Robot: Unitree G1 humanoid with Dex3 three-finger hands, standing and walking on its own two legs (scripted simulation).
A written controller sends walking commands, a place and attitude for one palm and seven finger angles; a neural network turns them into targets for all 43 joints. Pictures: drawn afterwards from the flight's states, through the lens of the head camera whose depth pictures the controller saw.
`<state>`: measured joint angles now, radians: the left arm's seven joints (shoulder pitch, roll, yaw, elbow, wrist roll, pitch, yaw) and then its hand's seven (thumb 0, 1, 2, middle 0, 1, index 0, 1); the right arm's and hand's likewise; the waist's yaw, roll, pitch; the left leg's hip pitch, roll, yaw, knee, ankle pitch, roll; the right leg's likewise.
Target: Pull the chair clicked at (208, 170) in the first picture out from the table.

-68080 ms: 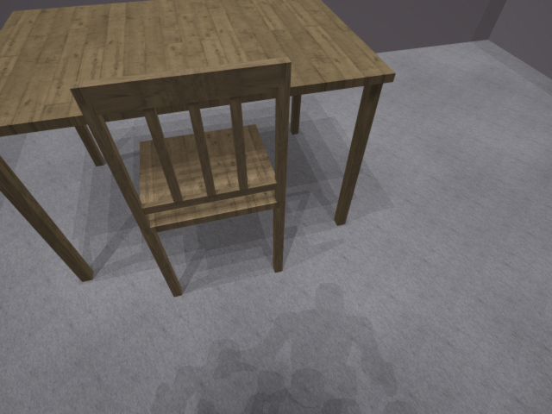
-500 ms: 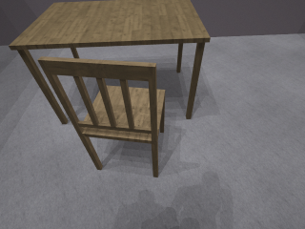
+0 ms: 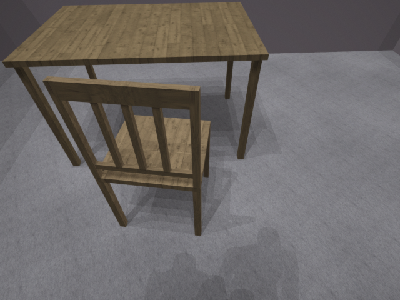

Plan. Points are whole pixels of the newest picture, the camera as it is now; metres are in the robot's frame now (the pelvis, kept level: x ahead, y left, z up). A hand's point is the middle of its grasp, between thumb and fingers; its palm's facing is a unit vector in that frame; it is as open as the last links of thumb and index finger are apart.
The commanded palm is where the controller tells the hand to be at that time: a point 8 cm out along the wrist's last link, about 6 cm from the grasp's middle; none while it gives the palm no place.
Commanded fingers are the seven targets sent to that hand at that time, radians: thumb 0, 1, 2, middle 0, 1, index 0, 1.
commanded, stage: look to check the result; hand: left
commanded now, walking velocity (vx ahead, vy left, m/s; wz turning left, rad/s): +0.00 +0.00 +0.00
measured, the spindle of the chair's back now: (135, 139) +0.63 +0.26 -0.10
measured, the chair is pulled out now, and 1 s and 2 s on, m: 0.33 0.33 0.33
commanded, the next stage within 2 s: take the last steps up to it in 0.66 s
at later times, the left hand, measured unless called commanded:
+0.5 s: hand out of the picture -0.02 +0.15 -0.17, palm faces +0.02 -0.98 -0.18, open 7.4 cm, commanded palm none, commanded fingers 0.00 0.90 0.90 -0.20 -0.30 -0.20 -0.30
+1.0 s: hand out of the picture -0.02 +0.15 -0.18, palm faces +0.03 -0.98 -0.17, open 7.4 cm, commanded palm none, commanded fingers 0.00 0.90 0.90 -0.20 -0.30 -0.20 -0.30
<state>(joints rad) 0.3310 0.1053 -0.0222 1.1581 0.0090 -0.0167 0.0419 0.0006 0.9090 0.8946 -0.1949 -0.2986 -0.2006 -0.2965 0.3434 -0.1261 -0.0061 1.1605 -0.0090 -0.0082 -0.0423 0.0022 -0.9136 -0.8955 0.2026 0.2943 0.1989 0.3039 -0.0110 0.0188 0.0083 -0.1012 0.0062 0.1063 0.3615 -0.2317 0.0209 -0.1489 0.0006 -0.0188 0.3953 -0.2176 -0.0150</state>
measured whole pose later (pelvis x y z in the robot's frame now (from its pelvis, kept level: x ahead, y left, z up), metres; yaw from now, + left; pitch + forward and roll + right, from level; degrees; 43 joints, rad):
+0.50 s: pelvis +0.00 -0.01 +0.00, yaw +0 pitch -1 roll +0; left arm 0.34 0.10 -0.02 1.15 0.01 -0.02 0.05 0.00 0.91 0.89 -0.19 -0.30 -0.20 -0.30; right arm 0.35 -0.11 -0.01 1.16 -0.01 -0.01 -0.04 0.00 -0.91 -0.90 0.20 0.29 0.20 0.30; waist -0.01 0.02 0.01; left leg -0.11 0.02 0.10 0.37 -0.23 0.01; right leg -0.16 0.01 -0.02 0.40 -0.22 -0.02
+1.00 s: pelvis +0.02 -0.01 -0.01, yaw +0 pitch -1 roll +1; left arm 0.38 0.11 0.00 1.13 0.02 -0.01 0.03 0.00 0.91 0.89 -0.19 -0.30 -0.20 -0.30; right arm 0.38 -0.12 -0.03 1.15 -0.02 0.01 -0.03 0.00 -0.91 -0.90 0.20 0.29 0.20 0.30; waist -0.01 0.01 -0.01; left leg -0.13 0.02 0.11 0.45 -0.31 0.01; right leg -0.19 0.01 -0.02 0.50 -0.30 -0.04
